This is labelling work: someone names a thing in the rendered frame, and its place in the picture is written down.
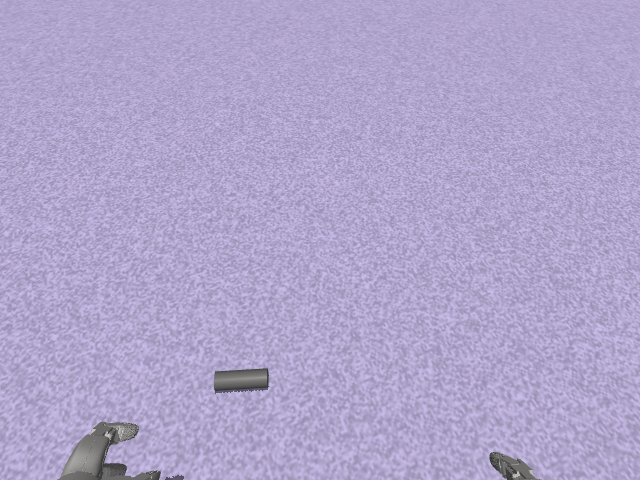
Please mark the right robot hand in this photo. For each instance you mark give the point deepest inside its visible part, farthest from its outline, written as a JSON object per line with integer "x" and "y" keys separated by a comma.
{"x": 510, "y": 468}

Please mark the left robot hand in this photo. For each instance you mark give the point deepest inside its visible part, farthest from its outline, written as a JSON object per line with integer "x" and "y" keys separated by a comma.
{"x": 90, "y": 453}

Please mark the can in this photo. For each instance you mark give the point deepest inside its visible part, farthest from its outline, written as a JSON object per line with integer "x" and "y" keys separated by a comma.
{"x": 241, "y": 379}

